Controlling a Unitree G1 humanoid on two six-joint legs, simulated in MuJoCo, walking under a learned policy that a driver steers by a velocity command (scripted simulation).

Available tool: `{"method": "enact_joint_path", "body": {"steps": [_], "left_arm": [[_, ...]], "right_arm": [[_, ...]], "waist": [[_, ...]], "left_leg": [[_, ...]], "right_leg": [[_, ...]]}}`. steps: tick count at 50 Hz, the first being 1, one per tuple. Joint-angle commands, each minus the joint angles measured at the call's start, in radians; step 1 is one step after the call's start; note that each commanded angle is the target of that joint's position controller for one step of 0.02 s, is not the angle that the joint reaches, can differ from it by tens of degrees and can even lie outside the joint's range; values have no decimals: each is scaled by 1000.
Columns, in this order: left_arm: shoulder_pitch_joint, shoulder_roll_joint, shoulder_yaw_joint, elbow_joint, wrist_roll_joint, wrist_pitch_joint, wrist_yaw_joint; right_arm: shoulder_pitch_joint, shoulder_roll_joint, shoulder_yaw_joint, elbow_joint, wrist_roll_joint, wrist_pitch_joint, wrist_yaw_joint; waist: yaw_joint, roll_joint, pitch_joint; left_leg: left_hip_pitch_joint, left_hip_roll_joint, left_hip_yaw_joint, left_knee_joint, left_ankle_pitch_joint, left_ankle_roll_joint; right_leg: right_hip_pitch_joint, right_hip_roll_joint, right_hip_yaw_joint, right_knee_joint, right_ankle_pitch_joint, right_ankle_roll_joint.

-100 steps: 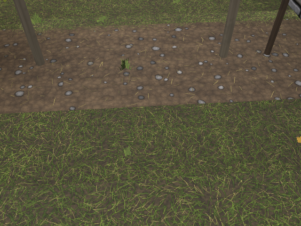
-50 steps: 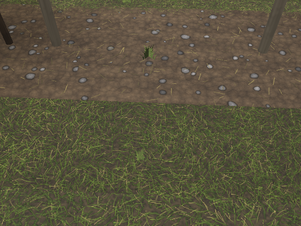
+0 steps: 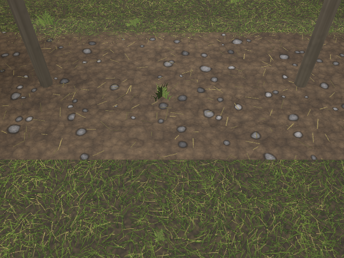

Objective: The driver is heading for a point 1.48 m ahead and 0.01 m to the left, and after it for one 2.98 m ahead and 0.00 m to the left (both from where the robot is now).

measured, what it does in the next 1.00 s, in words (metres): goes down: right foot, then left foot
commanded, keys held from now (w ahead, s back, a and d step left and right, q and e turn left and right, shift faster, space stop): w+q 0.30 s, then w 0.08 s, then w+e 0.62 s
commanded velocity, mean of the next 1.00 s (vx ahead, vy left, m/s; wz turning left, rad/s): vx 0.49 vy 0.00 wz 0.05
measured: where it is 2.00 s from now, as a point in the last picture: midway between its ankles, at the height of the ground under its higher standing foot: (163, 172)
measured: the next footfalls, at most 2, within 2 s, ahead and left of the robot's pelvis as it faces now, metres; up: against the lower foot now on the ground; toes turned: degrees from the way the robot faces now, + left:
right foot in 0.20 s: +0.23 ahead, -0.11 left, +0.00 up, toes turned +8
left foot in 0.50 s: +0.30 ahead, +0.17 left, +0.00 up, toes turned +16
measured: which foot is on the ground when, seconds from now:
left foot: down 0.00-0.22, up 0.24-0.48, down 0.50-0.90, up 0.92-1.00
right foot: up 0.00-0.18, down 0.20-0.50, up 0.52-0.88, down 0.90-1.00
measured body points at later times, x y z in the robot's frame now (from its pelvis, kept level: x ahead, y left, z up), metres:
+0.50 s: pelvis +0.26 +0.06 -0.04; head +0.27 +0.07 +0.41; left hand +0.14 +0.27 -0.19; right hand +0.49 -0.11 -0.14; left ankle +0.28 +0.17 -0.72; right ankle +0.19 -0.11 -0.74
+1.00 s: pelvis +0.54 +0.11 -0.21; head +0.57 +0.11 +0.24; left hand +0.72 +0.34 -0.32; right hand +0.55 -0.14 -0.34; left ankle +0.40 +0.23 -0.70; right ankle +0.62 +0.05 -0.93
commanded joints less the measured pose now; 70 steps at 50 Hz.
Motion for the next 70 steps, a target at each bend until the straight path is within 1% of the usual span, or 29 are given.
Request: {"method": "enact_joint_path", "body": {"steps": [1, 5, 9, 10, 12, 14, 16, 18, 21, 25, 26, 27, 29, 33, 36, 37, 38, 42, 44, 46, 48, 50, 53, 56, 64, 65, 66, 68, 70], "left_arm": [[-139, 49, -5, -93, -14, -1, 5], [-113, 18, -16, -148, 1, 4, -20], [237, 138, 33, -94, -13, -19, 20], [346, 176, 45, -73, -56, -24, 36], [500, 185, 6, -24, -23, -42, 10], [232, 113, 15, -69, -30, -39, -5], [-32, -57, -45, -130, -53, -21, 9], [43, 9, -16, -79, -69, -27, 33], [120, 135, 24, -17, 8, -28, 26], [-165, 262, 63, -144, -13, -43, -43], [-228, 168, 49, -174, -10, -55, -67], [102, -34, 10, -146, -32, -60, -86], [10, 88, 32, -210, -39, -32, -46], [166, -12, -40, -124, 69, 7, -56], [0, 78, -4, -151, -7, -3, -77], [-120, 90, 16, -234, -208, 25, -43], [-165, 83, 5, -246, -219, 32, -35], [-234, 32, -3, -257, -160, 44, -91], [-51, 89, 33, -193, -156, 48, -90], [322, 132, 68, -77, -117, 63, -68], [271, 218, 91, -144, -124, 75, -30], [160, 247, 97, -145, -115, 70, 8], [-97, 146, 61, -238, -98, 51, 21], [-61, 171, 81, -239, -122, 41, 42], [102, 108, 82, -230, -135, 74, 46], [86, 44, 64, -245, -125, 66, 36], [167, 25, 52, -289, -148, 52, 33], [54, 166, 87, -289, -132, 52, 34], [-7, 147, 92, -304, -118, 63, 34]], "right_arm": [[-12, -148, -34, -52, -14, -15, 9], [16, -153, -40, -52, -66, 4, 48], [-150, -251, -69, -141, -45, -22, 34], [-166, -291, -88, -138, -6, -38, 61], [168, 22, -6, -74, -7, -42, 67], [5, -136, -43, -131, -5, -1, 27], [-81, -96, -22, -148, -64, 37, -18], [-133, -60, -2, -179, -54, 49, -11], [-33, -76, 17, -148, -20, 33, 48], [449, -269, -81, -52, -43, 14, 18], [669, -287, -87, 22, -79, 8, -21], [496, -344, -52, -57, -44, -8, -14], [215, -241, -27, -81, -13, -36, 19], [-125, 25, 79, -153, -59, -13, -66], [83, -92, 70, -84, -52, -35, -103], [38, -246, 2, -75, 126, -17, -131], [62, -265, -3, -58, 138, -3, -137], [207, -148, -5, -6, 83, 50, -121], [124, -127, -14, -35, 68, 62, -111], [85, -144, -33, -42, 50, 38, -82], [125, -174, -14, -184, 55, -8, -61], [3, -161, -20, -255, 112, -28, -88], [-41, -200, -53, -239, 52, 35, -130], [-141, -139, -43, -277, 26, 33, -119], [-187, -199, -87, -313, 67, 11, -86], [-37, -241, -102, -291, 56, 9, -92], [80, -337, -128, -261, 33, 14, -87], [43, -239, -109, -290, 49, 17, -95], [-60, -200, -94, -296, 40, 38, -100]], "waist": [[-7, 50, 37], [35, 103, -9], [235, -9, -23], [276, -29, -15], [88, -164, -336], [87, -16, 32], [-5, 51, 11], [17, -17, -15], [28, 3, -1], [-303, 75, -94], [-405, 217, -105], [-116, 240, -228], [-49, 131, 29], [65, 5, -16], [-15, 47, 10], [-1, 5, 22], [-14, -4, 45], [-108, 37, 54], [-19, 28, 12], [165, -137, -135], [135, -190, -443], [37, -44, -345], [-95, 54, -40], [-51, -17, -115], [-38, -70, -164], [-104, 24, -244], [-78, 373, -350], [-122, 210, -210], [-69, 124, -114]], "left_leg": [[-58, 255, -241, -164, 175, 185], [-437, 187, -176, -24, 366, 144], [-603, 134, -238, 351, 711, 81], [-566, 118, -270, 547, 661, 57], [-749, -31, -115, 1357, -499, -55], [-978, 142, -170, 1395, -338, -59], [-691, 255, -152, 1060, -211, -89], [-576, 256, -53, 898, -219, -143], [-248, 209, 40, 791, 88, -134], [379, 44, 199, 700, -3, -78], [438, 115, 58, 474, 3, 0], [377, 394, -437, 316, 476, 238], [11, 552, -663, 197, 51, 326], [-458, 330, -197, 324, -161, 132], [-644, 248, 31, 391, -403, 49], [-650, 274, -62, 338, -251, 41], [-550, 284, -49, 421, -235, 22], [-154, 313, -15, 672, -123, -6], [-127, 338, 6, 869, 166, -10], [-595, 164, 173, 1604, -185, -60], [-1042, 191, -32, 1730, -547, -109], [-1124, 211, -91, 1386, -188, -106], [-817, 270, -91, 983, -102, -224], [-440, 215, -16, 577, 137, -215], [-168, 153, -50, 198, 46, -110], [74, 300, -180, 194, 0, -49], [326, 526, -626, 71, -272, 104], [258, 523, -653, 18, -455, 92], [61, 434, -412, -5, -194, 55]], "right_leg": [[-83, -12, -20, -216, 195, 36], [304, 33, -84, -41, 429, 75], [732, 132, -162, -47, 129, 100], [763, 86, -93, -338, 42, 39], [1023, -402, 478, -345, 1072, -460], [611, -491, 578, -587, 434, -391], [272, -328, 323, -678, 287, -262], [244, -186, 98, -714, 209, -191], [-19, -80, -82, -612, 117, -133], [-368, -5, -138, 7, 330, -126], [-439, 121, -91, 447, -120, -104], [-406, 178, 100, 549, -328, -97], [-666, 99, 178, 673, -175, -50], [-344, -69, 122, 196, 491, -4], [44, -23, -63, -90, 856, 42], [52, 69, 8, -172, 753, 36], [24, 63, 12, -250, 715, 33], [-128, 34, -30, -503, 751, 30], [8, 13, -28, -614, 625, -23], [722, -22, -6, -585, 950, -167], [1129, -228, 378, -326, 838, -365], [866, -322, 671, -615, -42, -357], [166, -204, 507, -689, 221, -309], [-44, 5, 232, -666, 334, -210], [161, 20, 376, -436, -46, -102], [13, 93, 269, -172, -127, -50], [-273, 191, 131, 136, -304, -2], [-470, 90, 125, 363, -176, 30], [-401, 33, 87, 312, -34, 43]]}}
Velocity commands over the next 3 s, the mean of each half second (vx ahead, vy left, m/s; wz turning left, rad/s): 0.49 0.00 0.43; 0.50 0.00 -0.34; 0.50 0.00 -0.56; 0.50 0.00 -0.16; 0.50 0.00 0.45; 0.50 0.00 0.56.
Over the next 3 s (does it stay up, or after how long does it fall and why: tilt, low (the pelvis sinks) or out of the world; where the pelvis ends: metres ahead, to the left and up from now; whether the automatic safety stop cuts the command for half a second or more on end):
stays up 1.59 -0.03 -0.19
